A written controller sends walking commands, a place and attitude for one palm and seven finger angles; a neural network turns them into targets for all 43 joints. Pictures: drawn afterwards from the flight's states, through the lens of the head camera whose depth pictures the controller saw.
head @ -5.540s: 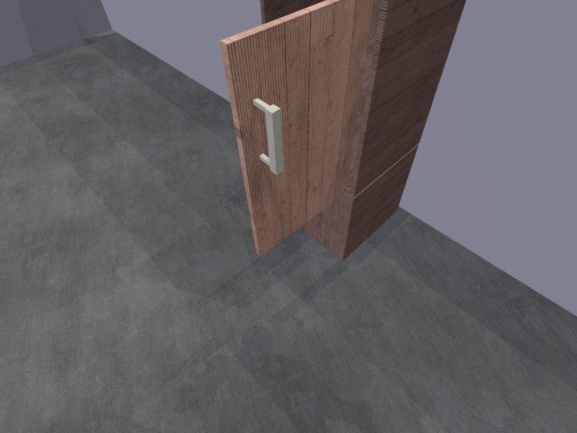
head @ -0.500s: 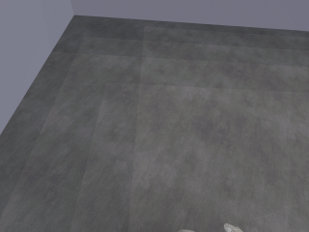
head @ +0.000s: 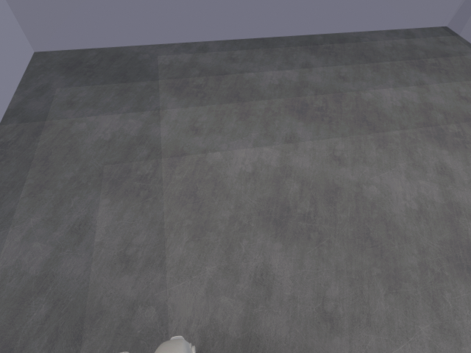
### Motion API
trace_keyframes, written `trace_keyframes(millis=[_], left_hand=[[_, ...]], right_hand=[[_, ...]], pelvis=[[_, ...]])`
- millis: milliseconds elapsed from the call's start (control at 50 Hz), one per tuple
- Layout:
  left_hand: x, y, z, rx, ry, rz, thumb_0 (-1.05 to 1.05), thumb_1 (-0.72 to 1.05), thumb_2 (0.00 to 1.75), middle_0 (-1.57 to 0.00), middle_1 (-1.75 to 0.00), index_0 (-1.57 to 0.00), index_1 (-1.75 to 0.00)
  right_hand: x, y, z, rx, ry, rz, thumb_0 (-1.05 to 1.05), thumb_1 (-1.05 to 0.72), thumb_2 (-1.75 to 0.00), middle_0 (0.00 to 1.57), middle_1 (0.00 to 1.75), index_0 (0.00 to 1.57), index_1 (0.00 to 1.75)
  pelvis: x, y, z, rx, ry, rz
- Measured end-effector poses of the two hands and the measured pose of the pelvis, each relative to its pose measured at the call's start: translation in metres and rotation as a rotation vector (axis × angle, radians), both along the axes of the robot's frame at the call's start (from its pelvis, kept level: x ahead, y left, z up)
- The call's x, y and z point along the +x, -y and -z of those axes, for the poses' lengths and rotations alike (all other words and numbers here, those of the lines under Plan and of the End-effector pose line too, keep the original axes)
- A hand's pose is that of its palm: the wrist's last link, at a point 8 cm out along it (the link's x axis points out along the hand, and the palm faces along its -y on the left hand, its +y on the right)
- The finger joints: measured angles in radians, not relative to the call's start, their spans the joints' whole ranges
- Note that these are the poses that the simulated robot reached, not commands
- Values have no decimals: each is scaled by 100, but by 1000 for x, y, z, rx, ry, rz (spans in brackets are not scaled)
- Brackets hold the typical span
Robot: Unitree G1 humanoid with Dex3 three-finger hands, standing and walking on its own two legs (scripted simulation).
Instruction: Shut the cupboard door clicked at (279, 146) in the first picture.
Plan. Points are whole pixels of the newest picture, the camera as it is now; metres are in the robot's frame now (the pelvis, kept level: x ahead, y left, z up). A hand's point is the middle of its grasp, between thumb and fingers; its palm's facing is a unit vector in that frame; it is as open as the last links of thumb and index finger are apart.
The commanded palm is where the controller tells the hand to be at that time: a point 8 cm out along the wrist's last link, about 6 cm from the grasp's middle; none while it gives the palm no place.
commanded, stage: walk to a spot facing it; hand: left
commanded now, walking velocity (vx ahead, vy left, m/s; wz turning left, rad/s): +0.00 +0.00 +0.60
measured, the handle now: out of the picture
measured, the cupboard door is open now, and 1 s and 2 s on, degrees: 88 88 88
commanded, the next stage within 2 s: none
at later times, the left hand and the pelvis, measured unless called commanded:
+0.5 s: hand out of the picture +0.13 +0.19 -0.16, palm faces +0.32 -0.91 -0.28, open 7.4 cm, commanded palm none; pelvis +0.11 -0.04 -0.01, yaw +19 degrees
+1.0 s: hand out of the picture +0.12 +0.18 -0.17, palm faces +0.60 -0.74 -0.31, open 7.4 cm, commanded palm none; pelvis +0.17 -0.06 -0.02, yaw +38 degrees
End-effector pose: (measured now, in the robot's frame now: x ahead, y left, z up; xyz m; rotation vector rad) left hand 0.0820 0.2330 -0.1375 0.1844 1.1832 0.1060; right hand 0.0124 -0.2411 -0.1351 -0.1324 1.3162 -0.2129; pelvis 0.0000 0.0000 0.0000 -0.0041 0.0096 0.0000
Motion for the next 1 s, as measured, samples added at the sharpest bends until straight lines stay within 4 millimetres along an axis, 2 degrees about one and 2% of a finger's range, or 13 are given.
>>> trace_keyframes(millis=[100, 140, 200, 300, 400, 480, 540, 640, 700, 740, 800, 920, 1000], left_hand=[[15, -13, 22, -23, -30, -83, 0, 93, 90, -21, -30, -20, -30], [18, -18, 29, -17, -53, -114, 0, 93, 90, -20, -30, -20, -30], [24, -21, 26, -8, -72, -155, 0, 92, 90, -20, -30, -20, -30], [39, -18, 9, 12, -38, -214, 0, 91, 90, -20, -30, -19, -30], [46, -8, -2, 61, 25, -267, 0, 91, 90, -20, -30, -19, -30], [33, 3, -8, 81, 12, -337, 0, 91, 90, -20, -30, -20, -30], [19, 12, -10, 73, -19, -386, 0, 91, 90, -20, -30, -20, -30], [-12, 23, 1, 33, -85, -464, 0, 90, 90, -20, -30, -20, -30], [-32, 22, 17, 7, -125, -516, 0, 90, 90, -21, -30, -20, -30], [-41, 19, 24, 8, -155, -543, 0, 90, 90, -21, -30, -20, -30], [-40, 14, 20, 25, -154, -593, 1, 91, 90, -20, -30, -20, -30], [-15, 14, -2, 70, -50, -654, 1, 91, 90, -20, -30, -19, -30], [-1, 23, -7, 127, 12, -681, 1, 91, 90, -20, -30, -19, -30]], right_hand=[[70, -22, 11, 4, 40, -89, 1, -92, -90, 20, 30, 20, 30], [91, -26, 15, -3, 44, -115, 1, -92, -90, 20, 30, 20, 30], [115, -28, 14, -6, 44, -156, 1, -92, -90, 20, 30, 20, 30], [146, -18, 11, 1, 29, -222, 1, -92, -90, 20, 30, 20, 30], [180, 10, 17, 7, 23, -265, 1, -91, -90, 20, 30, 20, 30], [219, 28, 13, -10, 21, -326, 1, -91, -90, 20, 30, 20, 30], [253, 30, 3, -27, 44, -378, 1, -91, -90, 20, 30, 20, 30], [311, 5, -8, -38, 112, -502, 1, -91, -90, 19, 30, 20, 30], [343, -18, -6, -44, 187, -581, 1, -91, -90, 19, 30, 20, 30], [355, -30, -5, -42, 221, -614, 1, -91, -90, 19, 30, 20, 30], [360, -40, -8, -36, 217, -659, 1, -91, -90, 20, 30, 20, 30], [364, -41, 1, 1, 135, -720, 1, -91, -90, 20, 30, 20, 30], [379, -34, 19, 35, 96, -738, 1, -90, -90, 20, 30, 20, 30]], pelvis=[[44, -12, 15, -29, 16, -53], [54, -14, 20, -16, 8, -77], [65, -12, 18, -7, -7, -112], [77, 0, 9, -13, -21, -167], [93, 24, 13, 4, -30, -237], [105, 34, 10, 17, -20, -308], [116, 37, 4, 34, -20, -354], [127, 34, 5, 48, -25, -420], [131, 25, 18, 20, -23, -456], [131, 26, 22, 21, -19, -482], [136, 31, 18, 14, -13, -520], [152, 45, 10, -5, -6, -602], [170, 61, 20, 16, -20, -655]])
